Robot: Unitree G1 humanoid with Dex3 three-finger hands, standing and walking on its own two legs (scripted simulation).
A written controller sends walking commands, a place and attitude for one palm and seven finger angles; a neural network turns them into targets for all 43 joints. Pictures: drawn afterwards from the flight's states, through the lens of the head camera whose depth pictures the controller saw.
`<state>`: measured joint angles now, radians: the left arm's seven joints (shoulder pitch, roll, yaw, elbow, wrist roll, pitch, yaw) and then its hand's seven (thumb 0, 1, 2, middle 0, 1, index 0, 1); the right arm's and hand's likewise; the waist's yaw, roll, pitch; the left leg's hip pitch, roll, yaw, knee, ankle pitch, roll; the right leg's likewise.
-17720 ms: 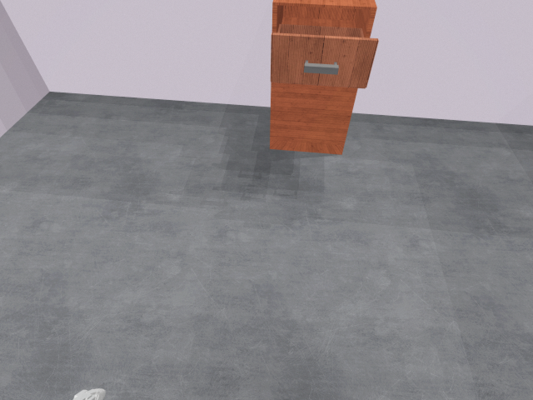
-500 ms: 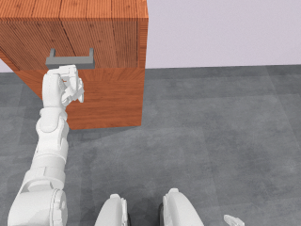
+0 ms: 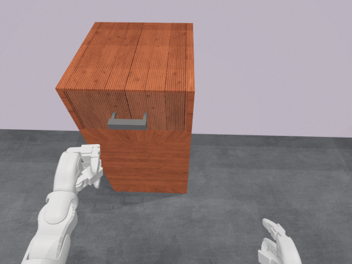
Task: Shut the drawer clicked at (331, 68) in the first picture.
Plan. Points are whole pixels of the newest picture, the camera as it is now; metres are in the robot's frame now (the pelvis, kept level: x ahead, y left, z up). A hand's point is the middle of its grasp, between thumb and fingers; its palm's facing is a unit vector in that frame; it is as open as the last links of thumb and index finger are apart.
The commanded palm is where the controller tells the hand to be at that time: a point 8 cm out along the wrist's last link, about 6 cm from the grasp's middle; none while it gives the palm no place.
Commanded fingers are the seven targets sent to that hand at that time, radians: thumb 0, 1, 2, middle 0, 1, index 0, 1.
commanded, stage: draw the hand back to the body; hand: left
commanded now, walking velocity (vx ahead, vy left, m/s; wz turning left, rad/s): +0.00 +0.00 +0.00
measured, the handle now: (128, 119) +0.56 +0.19 -0.06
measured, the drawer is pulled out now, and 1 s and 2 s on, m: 0.00 0.00 0.00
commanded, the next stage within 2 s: step back with the hand held close in 0.74 s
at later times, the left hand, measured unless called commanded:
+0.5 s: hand (33, 190) +0.21 +0.23 +0.17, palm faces +0.36 -0.85 -0.38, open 3.2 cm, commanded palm +0.15 +0.27 +0.20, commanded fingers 0.00 0.90 0.90 -1.40 -1.60 -1.40 -1.60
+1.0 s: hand (6, 192) +0.19 +0.24 +0.20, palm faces +0.41 -0.80 -0.43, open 3.2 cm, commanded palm +0.13 +0.27 +0.20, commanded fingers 0.00 0.90 0.90 -1.40 -1.60 -1.40 -1.60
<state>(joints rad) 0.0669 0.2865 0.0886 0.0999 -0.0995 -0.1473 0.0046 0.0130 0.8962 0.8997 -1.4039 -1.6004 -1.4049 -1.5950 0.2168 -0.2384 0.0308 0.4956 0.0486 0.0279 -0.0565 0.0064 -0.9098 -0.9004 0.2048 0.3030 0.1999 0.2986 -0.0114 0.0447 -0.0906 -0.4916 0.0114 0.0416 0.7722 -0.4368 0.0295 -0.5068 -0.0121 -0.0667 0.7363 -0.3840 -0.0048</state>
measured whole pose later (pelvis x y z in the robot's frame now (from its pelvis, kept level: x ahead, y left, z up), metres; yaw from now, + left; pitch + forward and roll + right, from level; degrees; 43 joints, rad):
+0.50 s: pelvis +0.01 -0.01 +0.03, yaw +0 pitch -2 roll -1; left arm 0.48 0.33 0.24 -0.40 -0.07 -0.06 0.10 0.01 0.89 0.90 -1.41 -1.60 -1.41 -1.59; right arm 0.21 -0.23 0.03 0.59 0.01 -0.08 -0.06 0.01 -0.91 -0.90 0.21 0.30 0.20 0.30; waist 0.06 0.08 -0.02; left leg -0.09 0.01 0.04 0.45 -0.32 0.01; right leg -0.11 0.01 -0.07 0.42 -0.27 -0.01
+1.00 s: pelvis +0.00 -0.01 +0.03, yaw -1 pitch -2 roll -1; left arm 0.52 0.34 0.37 -0.45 -0.05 -0.20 0.11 0.01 0.89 0.90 -1.41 -1.60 -1.41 -1.59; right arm 0.20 -0.23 0.02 0.60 0.00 -0.10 -0.05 0.01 -0.91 -0.90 0.21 0.30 0.20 0.30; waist 0.03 0.07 0.00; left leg -0.14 0.02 0.06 0.47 -0.30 0.02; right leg -0.15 0.02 -0.05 0.41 -0.23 -0.01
